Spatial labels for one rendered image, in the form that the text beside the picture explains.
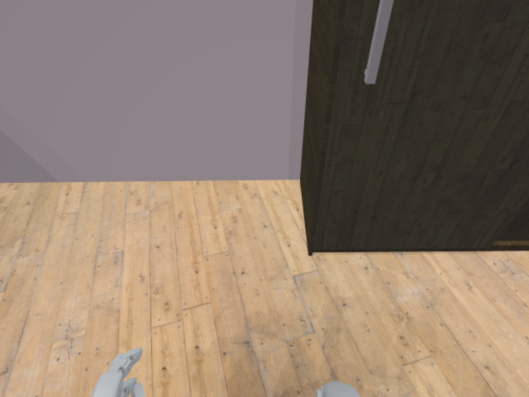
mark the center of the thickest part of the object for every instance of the left robot hand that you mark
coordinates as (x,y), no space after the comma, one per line
(112,384)

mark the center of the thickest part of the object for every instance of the handle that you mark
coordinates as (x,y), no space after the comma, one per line
(377,45)

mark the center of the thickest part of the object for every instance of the wardrobe door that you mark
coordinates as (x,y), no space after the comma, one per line
(518,228)
(435,154)

